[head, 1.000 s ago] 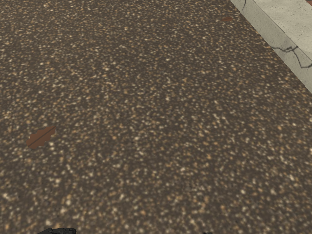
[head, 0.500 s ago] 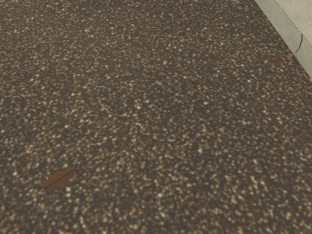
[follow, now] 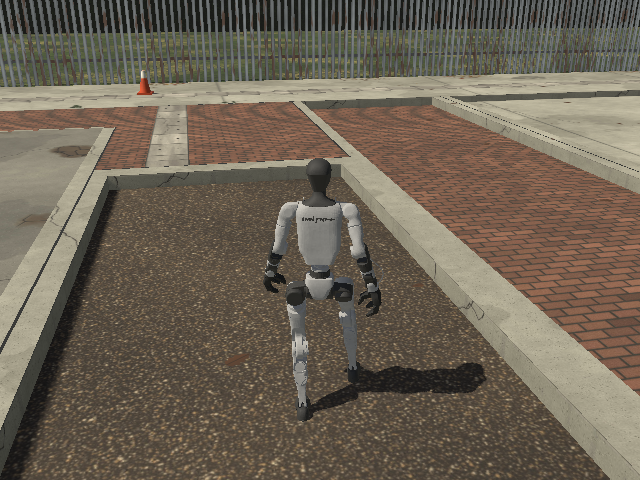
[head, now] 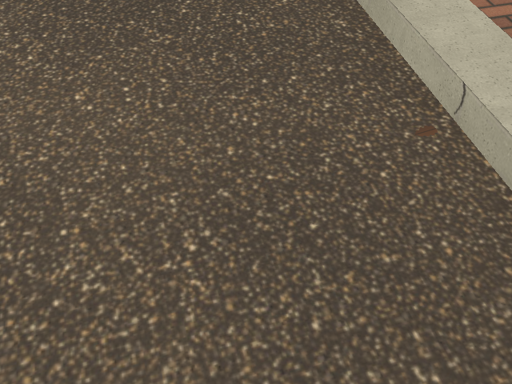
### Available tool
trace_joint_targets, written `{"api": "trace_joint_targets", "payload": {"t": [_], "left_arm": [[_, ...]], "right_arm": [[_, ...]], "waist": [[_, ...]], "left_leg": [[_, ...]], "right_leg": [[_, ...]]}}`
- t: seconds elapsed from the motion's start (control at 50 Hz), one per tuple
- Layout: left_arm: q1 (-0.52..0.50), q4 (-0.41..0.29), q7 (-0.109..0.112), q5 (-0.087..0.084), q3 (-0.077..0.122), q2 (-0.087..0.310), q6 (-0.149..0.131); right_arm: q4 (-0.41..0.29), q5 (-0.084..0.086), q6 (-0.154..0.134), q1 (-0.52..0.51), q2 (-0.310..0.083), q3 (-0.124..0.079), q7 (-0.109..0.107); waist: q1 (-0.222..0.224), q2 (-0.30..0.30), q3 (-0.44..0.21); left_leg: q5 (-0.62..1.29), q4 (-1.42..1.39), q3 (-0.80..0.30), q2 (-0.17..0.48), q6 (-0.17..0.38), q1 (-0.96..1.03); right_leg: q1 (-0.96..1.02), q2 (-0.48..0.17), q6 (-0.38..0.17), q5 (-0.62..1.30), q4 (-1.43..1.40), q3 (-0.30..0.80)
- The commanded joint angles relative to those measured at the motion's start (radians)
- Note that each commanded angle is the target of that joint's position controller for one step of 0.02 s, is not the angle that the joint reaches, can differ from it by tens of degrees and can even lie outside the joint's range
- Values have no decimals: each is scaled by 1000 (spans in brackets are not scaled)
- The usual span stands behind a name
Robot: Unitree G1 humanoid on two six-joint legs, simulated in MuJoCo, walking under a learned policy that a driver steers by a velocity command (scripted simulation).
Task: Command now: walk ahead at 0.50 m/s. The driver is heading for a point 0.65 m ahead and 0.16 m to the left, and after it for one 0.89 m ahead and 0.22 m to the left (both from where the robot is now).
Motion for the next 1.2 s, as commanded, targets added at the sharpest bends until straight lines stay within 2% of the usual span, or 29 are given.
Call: {"api": "trace_joint_targets", "payload": {"t": [0.02,0.08,0.12,0.16,0.18,0.2,0.22,0.24,0.26,0.28,0.32,0.36,0.46,0.52,0.6,0.66,0.7,0.72,0.74,0.76,0.78,0.8,0.82,0.86,0.94,1.04,1.12,1.18,1.2], "left_arm": [[-115,-71,-12,-5,-4,32,-13],[-178,-104,-28,-9,-5,47,-21],[-155,-109,-35,-9,4,74,-30],[8,-68,-31,-8,32,127,-39],[194,-16,-22,1,58,184,-41],[344,8,-12,20,83,283,-38],[370,21,-14,10,69,243,-29],[303,9,-12,3,46,167,-30],[221,-10,-8,4,33,126,-32],[150,-15,-10,9,23,92,-37],[85,-11,-12,24,13,53,-45],[83,0,-8,25,19,65,-49],[121,15,18,30,33,111,-46],[153,16,29,21,37,131,-38],[232,34,31,4,48,155,-11],[214,20,33,-8,60,191,11],[181,6,36,-15,65,213,27],[178,-3,37,-12,59,204,27],[237,-48,29,29,25,82,11],[227,-85,13,10,4,50,-37],[87,-116,1,-35,23,125,-69],[57,-125,-1,-43,21,121,-86],[67,-104,7,-19,26,120,-88],[103,-92,11,3,41,138,-60],[40,-122,15,22,32,89,-27],[-113,-157,-6,9,9,53,-37],[-179,-188,-25,1,9,87,-50],[-141,-189,-36,1,15,114,-61],[-82,-175,-36,2,23,130,-64]], "right_arm": [[-29,10,-7,21,-166,-33,-10],[-3,15,9,62,-169,-39,-13],[-1,19,21,53,-181,-45,-17],[-16,20,30,9,-190,-47,-18],[-32,12,32,2,-157,-33,-17],[-58,-1,21,88,-63,-6,-11],[-45,17,2,126,-29,6,-9],[-57,44,-10,47,-140,-24,-8],[-80,53,-12,-26,-156,-30,-11],[-85,46,-7,-59,-145,-34,-18],[-79,36,21,-29,-105,-43,-21],[-90,36,45,-28,-68,-42,-19],[-144,22,53,-135,-68,-46,-5],[-184,17,48,-246,-50,-34,16],[-249,19,50,-360,-47,-23,42],[-280,22,55,-337,-85,-38,58],[-250,29,58,-153,-153,-75,56],[-207,31,61,13,-221,-113,40],[-188,32,67,71,-338,-140,20],[-224,21,50,66,-336,-124,26],[-222,10,36,63,-253,-98,33],[-223,11,25,14,-217,-88,31],[-241,15,20,-66,-181,-77,30],[-272,3,17,-145,-140,-61,21],[-263,9,11,-94,-184,-69,-6],[-227,10,14,-20,-173,-61,-15],[-190,13,17,34,-175,-60,-14],[-177,10,31,42,-189,-65,-23],[-182,11,36,23,-196,-66,-24]], "waist": [[-3,92,69],[-10,92,90],[22,104,75],[118,122,-21],[190,100,-151],[185,-85,-325],[177,-248,-433],[181,-154,-294],[161,-111,-175],[130,-54,-95],[70,-80,-32],[49,-62,-1],[55,-16,40],[92,3,69],[128,13,105],[82,-31,57],[-33,-49,-51],[-113,-7,-138],[-51,238,-210],[-18,252,-359],[-68,140,-277],[-40,111,-170],[9,41,-106],[72,65,-70],[69,69,-30],[-6,120,11],[-32,124,46],[0,147,40],[36,156,10]], "left_leg": [[189,-97,-108,255,135,-58],[232,-42,-129,306,129,52],[311,18,-159,328,115,97],[557,194,-144,289,86,71],[515,413,-110,228,55,-54],[150,796,-43,96,-14,-416],[-397,1028,-131,8,-35,-612],[-370,1120,-199,72,-20,-702],[-281,1118,-168,126,-7,-729],[-199,1067,-155,165,-6,-690],[-111,993,-166,211,-4,-580],[-75,960,-161,223,-8,-574],[160,743,-157,214,-31,-665],[250,584,-84,197,-29,-641],[190,471,-31,176,-3,-689],[49,447,38,108,43,-581],[4,411,83,23,95,-327],[55,347,31,6,136,-49],[15,321,-406,250,262,284],[-154,125,-901,404,399,443],[-119,68,-810,385,331,411],[-43,76,-661,350,292,285],[53,76,-540,302,258,129],[179,42,-430,248,233,-63],[302,4,-323,214,228,-159],[169,-8,-242,169,159,-186],[163,47,-298,238,157,-46],[310,116,-329,284,135,57],[458,176,-316,272,122,65]], "right_leg": [[47,34,1,85,-113,-37],[17,40,-23,18,-172,-20],[69,56,-41,-58,-207,-16],[321,109,-69,-95,-239,-59],[608,67,-105,-71,-194,-23],[1022,-193,-220,-137,-190,318],[1125,-311,-299,-286,-352,657],[1010,-272,-248,-375,-389,562],[867,-243,-205,-365,-412,418],[718,-207,-183,-315,-457,313],[550,-155,-154,-237,-525,163],[496,-149,-163,-165,-567,71],[534,-129,-159,-28,-594,-98],[564,-121,-145,-4,-603,-179],[724,-164,-135,84,-544,-227],[796,-181,-107,466,-399,-267],[767,-156,-76,692,-120,-294],[616,-115,-33,549,131,-305],[206,15,27,-186,500,-290],[-28,170,41,-649,702,-41],[-143,117,11,-579,727,47],[-162,73,-14,-486,661,39],[-94,30,-14,-418,572,41],[49,-10,4,-351,458,49],[51,9,63,-205,239,12],[135,61,56,111,-98,-19],[77,69,17,67,-183,-3],[99,84,-27,-60,-215,-13],[184,109,-47,-91,-231,-38]]}}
